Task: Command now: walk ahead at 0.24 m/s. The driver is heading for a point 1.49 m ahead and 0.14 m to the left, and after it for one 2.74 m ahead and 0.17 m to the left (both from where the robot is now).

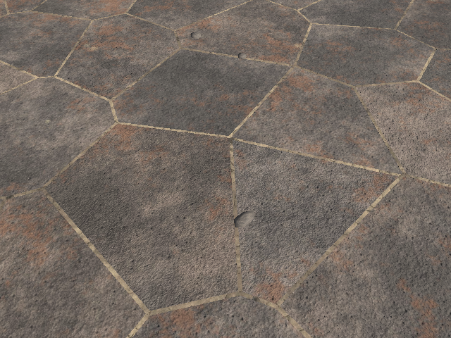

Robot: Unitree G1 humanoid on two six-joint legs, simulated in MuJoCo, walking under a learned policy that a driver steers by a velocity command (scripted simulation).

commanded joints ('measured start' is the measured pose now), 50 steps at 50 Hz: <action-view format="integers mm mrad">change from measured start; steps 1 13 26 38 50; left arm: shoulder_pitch -107 172 291 172 -250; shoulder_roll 52 69 155 79 76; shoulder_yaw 7 -8 19 25 15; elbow -83 -41 -47 -153 -293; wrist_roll -10 14 -2 -11 -4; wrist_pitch -54 -108 -79 -86 -91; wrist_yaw -21 -52 -9 -8 -43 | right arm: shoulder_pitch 80 -126 -467 -178 63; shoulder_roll -189 -122 -98 -106 -188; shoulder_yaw -46 -47 -21 -33 -45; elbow -22 -148 -299 -166 -104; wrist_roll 10 14 15 -26 -3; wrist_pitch -31 -94 -82 -101 -79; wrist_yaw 0 43 93 90 33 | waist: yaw -31 31 45 40 -65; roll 176 -72 -92 67 38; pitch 189 96 140 -31 84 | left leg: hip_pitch -95 -655 -479 -92 78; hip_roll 312 118 32 195 182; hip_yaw -437 -67 27 -233 -76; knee -377 618 -6 -398 -433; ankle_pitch -423 184 394 254 357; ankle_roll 212 64 56 208 179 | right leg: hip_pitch -219 315 378 -233 -381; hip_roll -13 -241 -253 -158 -99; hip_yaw -22 292 56 114 32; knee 174 -480 -480 578 -38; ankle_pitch -21 216 574 136 518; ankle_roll -33 -146 -124 -35 24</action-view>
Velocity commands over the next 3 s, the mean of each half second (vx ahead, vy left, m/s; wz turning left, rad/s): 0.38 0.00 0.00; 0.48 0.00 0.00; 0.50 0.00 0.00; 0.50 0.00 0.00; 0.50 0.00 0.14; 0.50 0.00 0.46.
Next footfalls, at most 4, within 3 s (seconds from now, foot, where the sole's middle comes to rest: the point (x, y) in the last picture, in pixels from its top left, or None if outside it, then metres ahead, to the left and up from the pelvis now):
0.60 left None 0.45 0.12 -0.77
1.16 right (272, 267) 0.77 -0.12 -0.77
1.70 left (200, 194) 1.08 0.13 -0.77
2.26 right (256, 135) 1.41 -0.10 -0.77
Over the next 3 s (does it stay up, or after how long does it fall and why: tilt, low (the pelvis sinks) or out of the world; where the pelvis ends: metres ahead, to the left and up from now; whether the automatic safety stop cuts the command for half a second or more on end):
stays up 1.62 0.10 0.01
